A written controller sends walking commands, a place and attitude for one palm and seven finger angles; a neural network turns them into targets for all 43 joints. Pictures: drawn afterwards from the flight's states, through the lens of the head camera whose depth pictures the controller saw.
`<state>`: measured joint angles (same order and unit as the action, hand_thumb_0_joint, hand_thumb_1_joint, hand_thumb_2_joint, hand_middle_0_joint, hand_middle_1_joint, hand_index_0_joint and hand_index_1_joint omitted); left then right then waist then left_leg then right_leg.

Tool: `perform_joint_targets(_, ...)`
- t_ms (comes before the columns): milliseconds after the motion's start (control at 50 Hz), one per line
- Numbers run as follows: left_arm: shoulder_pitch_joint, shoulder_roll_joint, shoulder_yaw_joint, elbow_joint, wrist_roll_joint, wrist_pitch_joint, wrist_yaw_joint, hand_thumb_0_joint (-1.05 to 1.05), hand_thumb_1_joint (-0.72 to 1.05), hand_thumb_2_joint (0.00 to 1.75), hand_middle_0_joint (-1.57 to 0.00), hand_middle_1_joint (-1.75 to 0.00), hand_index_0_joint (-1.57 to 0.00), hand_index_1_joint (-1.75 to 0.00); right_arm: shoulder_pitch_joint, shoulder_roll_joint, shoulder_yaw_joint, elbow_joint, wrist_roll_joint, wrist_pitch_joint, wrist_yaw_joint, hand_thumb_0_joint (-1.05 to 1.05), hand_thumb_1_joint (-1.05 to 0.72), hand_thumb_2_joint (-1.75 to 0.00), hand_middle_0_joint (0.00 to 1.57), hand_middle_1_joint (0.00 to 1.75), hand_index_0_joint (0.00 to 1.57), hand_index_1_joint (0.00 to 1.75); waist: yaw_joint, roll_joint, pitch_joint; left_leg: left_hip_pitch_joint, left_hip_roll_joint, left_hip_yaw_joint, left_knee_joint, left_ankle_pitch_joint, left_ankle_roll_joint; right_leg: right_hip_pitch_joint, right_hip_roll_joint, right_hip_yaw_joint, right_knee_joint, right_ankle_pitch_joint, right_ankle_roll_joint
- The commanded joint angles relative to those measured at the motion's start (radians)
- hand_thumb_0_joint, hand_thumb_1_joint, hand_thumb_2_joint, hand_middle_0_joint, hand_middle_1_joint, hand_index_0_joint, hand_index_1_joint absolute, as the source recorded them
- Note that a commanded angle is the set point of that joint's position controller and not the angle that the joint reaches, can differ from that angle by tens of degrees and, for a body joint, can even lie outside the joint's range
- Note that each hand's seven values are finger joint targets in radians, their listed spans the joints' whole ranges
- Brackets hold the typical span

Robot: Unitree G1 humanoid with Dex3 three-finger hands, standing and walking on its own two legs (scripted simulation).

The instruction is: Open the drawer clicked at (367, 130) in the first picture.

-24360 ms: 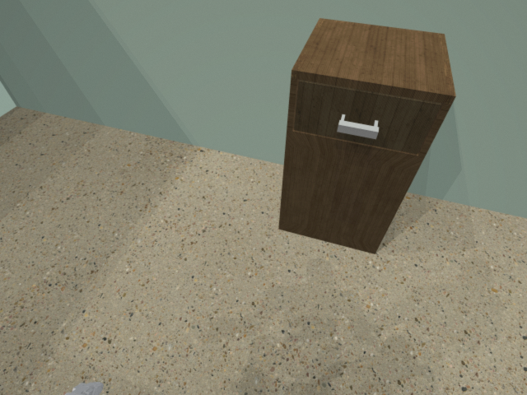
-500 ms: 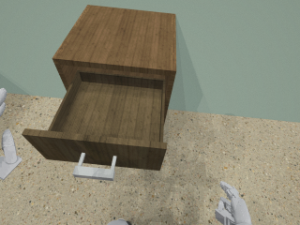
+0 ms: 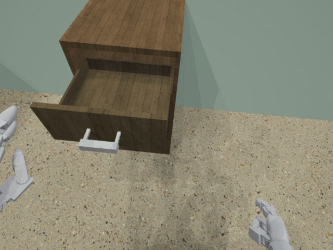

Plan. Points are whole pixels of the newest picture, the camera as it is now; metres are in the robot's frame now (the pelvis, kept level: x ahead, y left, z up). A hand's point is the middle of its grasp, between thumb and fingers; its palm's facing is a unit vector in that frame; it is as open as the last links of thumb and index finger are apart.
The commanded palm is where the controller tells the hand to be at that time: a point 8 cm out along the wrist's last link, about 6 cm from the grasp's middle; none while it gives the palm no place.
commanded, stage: stop stepping back and stand still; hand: left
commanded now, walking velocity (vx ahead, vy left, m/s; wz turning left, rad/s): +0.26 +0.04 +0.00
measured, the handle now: (101, 139) +0.43 +0.22 -0.09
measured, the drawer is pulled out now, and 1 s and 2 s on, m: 0.30 0.30 0.30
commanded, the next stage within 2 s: let the arm hang, fingers relaxed in 1.66 s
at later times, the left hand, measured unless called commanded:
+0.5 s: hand out of the picture +0.07 +0.21 +0.17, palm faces +0.34 -0.81 -0.47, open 7.4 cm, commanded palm +0.00 +0.26 +0.18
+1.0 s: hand out of the picture +0.05 +0.18 +0.18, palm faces +0.34 -0.80 -0.49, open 7.4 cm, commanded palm -0.02 +0.23 +0.18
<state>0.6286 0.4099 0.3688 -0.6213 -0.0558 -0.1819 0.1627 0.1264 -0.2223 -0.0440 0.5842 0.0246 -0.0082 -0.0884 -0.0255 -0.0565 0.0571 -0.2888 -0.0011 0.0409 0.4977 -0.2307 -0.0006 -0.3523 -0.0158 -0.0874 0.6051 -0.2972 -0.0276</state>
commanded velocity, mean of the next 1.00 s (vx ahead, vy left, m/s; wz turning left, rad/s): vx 0.19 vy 0.06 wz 0.00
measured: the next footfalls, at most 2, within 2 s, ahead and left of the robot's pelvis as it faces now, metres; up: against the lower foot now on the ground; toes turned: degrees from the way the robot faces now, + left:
left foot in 0.38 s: -0.08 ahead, +0.11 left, +0.00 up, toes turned +4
right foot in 0.64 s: -0.08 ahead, -0.13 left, +0.00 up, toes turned -4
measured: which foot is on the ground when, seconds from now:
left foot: down 0.00-0.16, up 0.18-0.36, down 0.38-0.64, up 0.66-0.96, down 0.98-1.00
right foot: down 0.00-0.38, up 0.40-0.62, down 0.64-1.00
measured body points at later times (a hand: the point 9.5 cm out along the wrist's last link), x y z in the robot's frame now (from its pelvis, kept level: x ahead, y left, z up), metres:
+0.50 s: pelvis -0.12 -0.02 +0.00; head -0.13 -0.01 +0.45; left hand +0.04 +0.25 +0.20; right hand +0.01 -0.27 -0.08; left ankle -0.12 +0.11 -0.73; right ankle -0.09 -0.09 -0.66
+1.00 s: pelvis -0.14 -0.05 +0.01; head -0.11 -0.05 +0.45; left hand +0.02 +0.22 +0.20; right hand +0.03 -0.31 -0.07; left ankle -0.13 +0.08 -0.73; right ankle -0.12 -0.12 -0.73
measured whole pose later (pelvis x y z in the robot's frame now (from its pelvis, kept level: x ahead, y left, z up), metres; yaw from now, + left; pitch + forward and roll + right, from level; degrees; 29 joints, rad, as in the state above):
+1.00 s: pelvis -0.14 -0.05 +0.01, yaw +2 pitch +0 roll +1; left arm 0.68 0.41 0.36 -0.63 -0.04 -0.25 0.16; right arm 0.22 -0.25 -0.05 0.57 0.01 -0.10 -0.06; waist -0.03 -0.02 0.05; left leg -0.24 0.03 0.04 0.46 -0.22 0.03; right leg -0.26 0.00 -0.13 0.51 -0.26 -0.06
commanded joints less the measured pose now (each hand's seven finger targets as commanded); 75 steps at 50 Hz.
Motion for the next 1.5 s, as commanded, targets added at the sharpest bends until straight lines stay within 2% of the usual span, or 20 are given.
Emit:
perform_joint_targets(0, 0.114, 0.175, 0.162, -0.342, 0.000, -0.078, 0.010, 0.00, 0.90, 0.90, -0.20, -0.30, -0.20, -0.30, -0.050, -0.078, -0.013, -0.182, -0.023, -0.097, 0.033, 0.00, -0.90, -0.90, 0.20, 0.30, 0.20, 0.30, 0.031, 0.367, -0.252, 0.062, 0.288, -0.196, -0.113, 0.582, 0.129, 0.072, -0.029, 0.075, 0.127, -0.172, 0.045)
perform_joint_targets(80, 0.093, 0.145, 0.166, -0.262, -0.009, -0.069, 0.022, 0.00, 0.90, 0.90, -0.20, -0.30, -0.20, -0.30, -0.016, -0.103, -0.005, -0.177, 0.007, -0.119, 0.036, 0.00, -0.90, -0.90, 0.20, 0.30, 0.20, 0.30, 0.018, 0.176, -0.150, -0.192, 0.171, -0.115, -0.077, -0.100, 0.067, 0.288, -0.034, 0.058, -0.121, 0.013, 0.052)
perform_joint_targets(120, 0.068, 0.150, 0.159, -0.173, -0.002, -0.057, 0.025, 0.00, 0.90, 0.90, -0.20, -0.30, -0.20, -0.30, -0.006, -0.107, -0.016, -0.189, 0.007, -0.105, 0.027, 0.00, -0.90, -0.90, 0.20, 0.30, 0.20, 0.30, 0.008, -0.023, -0.087, -0.159, 0.020, -0.020, 0.140, -0.356, 0.013, 0.063, -0.142, 0.287, -0.351, -0.409, -0.005)
perform_joint_targets(160, -0.008, 0.129, 0.109, -0.132, 0.002, -0.044, 0.022, 0.00, 0.90, 0.90, -0.20, -0.30, -0.20, -0.30, 0.019, -0.104, -0.017, -0.151, -0.010, -0.095, 0.027, 0.00, -0.90, -0.90, 0.20, 0.30, 0.20, 0.30, -0.010, -0.131, -0.046, -0.098, -0.040, -0.030, 0.540, -0.218, 0.005, -0.161, -0.333, 0.522, -0.514, -0.536, -0.078)
perform_joint_targets(240, -0.083, 0.134, 0.082, -0.085, 0.027, -0.036, 0.013, 0.00, 0.90, 0.90, -0.20, -0.30, -0.20, -0.30, 0.000, -0.097, 0.006, -0.130, -0.017, -0.102, 0.015, 0.00, -0.90, -0.90, 0.20, 0.30, 0.20, 0.30, -0.015, -0.122, -0.075, -0.024, -0.015, 0.007, 0.416, -0.190, 0.028, -0.207, -0.249, 0.255, -0.435, -0.470, -0.057)
perform_joint_targets(320, -0.051, 0.131, 0.080, -0.205, 0.037, -0.057, 0.027, 0.00, 0.90, 0.90, -0.20, -0.30, -0.20, -0.30, 0.009, -0.098, 0.011, -0.133, -0.021, -0.151, 0.015, 0.00, -0.90, -0.90, 0.20, 0.30, 0.20, 0.30, -0.004, 0.022, -0.116, 0.102, 0.002, 0.028, -0.147, -0.185, 0.078, -0.044, -0.178, 0.204, -0.267, -0.327, -0.042)
perform_joint_targets(360, -0.078, 0.135, 0.092, -0.294, 0.045, -0.091, 0.034, 0.00, 0.90, 0.90, -0.20, -0.30, -0.20, -0.30, 0.023, -0.122, -0.009, -0.147, -0.037, -0.172, 0.022, 0.00, -0.90, -0.90, 0.20, 0.30, 0.20, 0.30, 0.010, 0.382, -0.094, 0.105, 0.228, -0.293, -0.339, -0.256, 0.167, -0.078, 0.039, 0.025, 0.219, -0.202, 0.028)
perform_joint_targets(380, -0.017, 0.143, 0.102, -0.255, 0.065, -0.079, 0.021, 0.00, 0.90, 0.90, -0.20, -0.30, -0.20, -0.30, 0.010, -0.109, -0.023, -0.135, -0.031, -0.178, 0.032, 0.00, -0.90, -0.90, 0.20, 0.30, 0.20, 0.30, 0.017, 0.337, -0.141, 0.059, 0.261, -0.204, -0.257, 0.013, 0.205, -0.088, 0.078, -0.003, 0.535, -0.166, 0.051)
perform_joint_targets(420, -0.022, 0.186, 0.151, -0.273, 0.038, -0.085, 0.014, 0.00, 0.90, 0.90, -0.20, -0.30, -0.20, -0.30, 0.028, -0.060, -0.008, -0.124, -0.013, -0.179, 0.056, 0.00, -0.90, -0.90, 0.20, 0.30, 0.20, 0.30, 0.003, 0.313, -0.049, -0.029, 0.328, -0.410, -0.306, -0.241, 0.250, -0.280, 0.006, 0.121, 0.760, -0.126, 0.033)
perform_joint_targets(460, 0.038, 0.152, 0.147, -0.167, 0.043, -0.093, 0.014, 0.00, 0.90, 0.90, -0.20, -0.30, -0.20, -0.30, 0.023, -0.072, -0.007, -0.090, -0.006, -0.174, 0.051, 0.00, -0.90, -0.90, 0.20, 0.30, 0.20, 0.30, 0.011, 0.177, 0.042, -0.081, 0.299, -0.303, -0.263, -0.267, 0.225, -0.286, -0.034, 0.116, 0.633, -0.094, 0.020)
perform_joint_targets(560, -0.008, 0.123, 0.137, -0.099, 0.027, -0.093, 0.002, 0.00, 0.90, 0.90, -0.20, -0.30, -0.20, -0.30, 0.023, -0.105, -0.002, -0.104, -0.012, -0.148, 0.030, 0.00, -0.90, -0.90, 0.20, 0.30, 0.20, 0.30, 0.014, 0.229, -0.030, -0.185, 0.205, -0.145, -0.130, -0.284, 0.138, 0.168, 0.018, -0.039, -0.019, -0.128, 0.021)
perform_joint_targets(600, -0.049, 0.134, 0.134, -0.056, 0.038, -0.093, -0.006, 0.00, 0.90, 0.90, -0.20, -0.30, -0.20, -0.30, 0.030, -0.102, -0.016, -0.093, -0.006, -0.137, 0.032, 0.00, -0.90, -0.90, 0.20, 0.30, 0.20, 0.30, 0.018, -0.031, -0.062, -0.292, 0.073, -0.038, 0.208, -0.288, 0.088, 0.320, -0.067, 0.127, -0.244, -0.105, -0.025)
perform_joint_targets(620, -0.038, 0.145, 0.140, -0.031, 0.030, -0.086, -0.006, 0.00, 0.90, 0.90, -0.20, -0.30, -0.20, -0.30, 0.026, -0.093, -0.022, -0.106, -0.002, -0.132, 0.039, 0.00, -0.90, -0.90, 0.20, 0.30, 0.20, 0.30, 0.011, -0.249, -0.066, -0.371, -0.020, 0.002, 0.492, -0.272, 0.051, 0.290, -0.271, 0.479, -0.388, -0.155, -0.109)
perform_joint_targets(640, -0.105, 0.124, 0.111, -0.071, 0.018, -0.093, -0.006, 0.00, 0.90, 0.90, -0.20, -0.30, -0.20, -0.30, 0.031, -0.111, -0.037, -0.105, 0.001, -0.135, 0.044, 0.00, -0.90, -0.90, 0.20, 0.30, 0.20, 0.30, -0.002, -0.213, -0.078, -0.375, -0.020, -0.049, 0.632, -0.234, 0.031, 0.236, -0.350, 0.576, -0.433, -0.226, -0.117)
perform_joint_targets(740, -0.039, 0.155, 0.124, -0.159, 0.024, -0.124, -0.007, 0.00, 0.90, 0.90, -0.20, -0.30, -0.20, -0.30, -0.008, -0.087, -0.022, -0.112, -0.010, -0.105, 0.038, 0.00, -0.90, -0.90, 0.20, 0.30, 0.20, 0.30, -0.012, -0.023, -0.029, -0.230, 0.042, -0.058, 0.520, -0.053, 0.012, 0.036, -0.281, 0.316, -0.424, -0.169, -0.121)
perform_joint_targets(880, 0.058, 0.139, 0.122, -0.171, 0.018, -0.113, 0.032, 0.00, 0.90, 0.90, -0.20, -0.30, -0.20, -0.30, 0.001, -0.072, -0.010, -0.138, -0.013, -0.136, 0.024, 0.00, -0.90, -0.90, 0.20, 0.30, 0.20, 0.30, 0.014, -0.004, -0.080, 0.025, -0.001, 0.046, -0.032, -0.062, 0.047, 0.122, -0.238, 0.255, -0.360, -0.154, -0.088)
perform_joint_targets(960, 0.048, 0.124, 0.117, -0.178, 0.006, -0.118, 0.025, 0.00, 0.90, 0.90, -0.20, -0.30, -0.20, -0.30, 0.004, -0.126, -0.028, -0.156, -0.002, -0.139, 0.033, 0.00, -0.90, -0.90, 0.20, 0.30, 0.20, 0.30, 0.020, 0.119, -0.106, 0.091, 0.156, -0.151, -0.121, 0.134, 0.102, 0.166, -0.071, 0.127, -0.149, 0.112, 0.031)
perform_joint_targets(1080, 0.052, 0.109, 0.100, -0.172, 0.003, -0.092, 0.021, 0.00, 0.90, 0.90, -0.20, -0.30, -0.20, -0.30, 0.005, -0.099, -0.014, -0.147, 0.008, -0.123, 0.044, 0.00, -0.90, -0.90, 0.20, 0.30, 0.20, 0.30, 0.002, 0.019, -0.099, 0.013, 0.060, -0.036, -0.016, 0.093, 0.038, 0.255, -0.137, 0.201, -0.249, 0.254, -0.010)
perform_joint_targets(1220, 0.046, 0.135, 0.109, -0.224, 0.005, -0.077, 0.028, 0.00, 0.90, 0.90, -0.20, -0.30, -0.20, -0.30, -0.019, -0.097, 0.002, -0.153, -0.004, -0.108, 0.040, 0.00, -0.90, -0.90, 0.20, 0.30, 0.20, 0.30, 0.011, 0.138, -0.142, 0.114, 0.121, -0.085, -0.094, 0.323, 0.042, 0.261, -0.050, 0.085, -0.172, 0.349, 0.017)
perform_joint_targets(1480, 0.074, 0.116, 0.103, -0.206, -0.004, -0.068, 0.018, 0.00, 0.90, 0.90, -0.20, -0.30, -0.20, -0.30, -0.018, -0.086, 0.011, -0.155, -0.006, -0.084, 0.039, 0.00, -0.90, -0.90, 0.20, 0.30, 0.20, 0.30, 0.007, 0.123, -0.159, 0.075, 0.108, -0.082, -0.121, 0.311, 0.021, 0.298, -0.035, 0.055, -0.185, 0.350, 0.020)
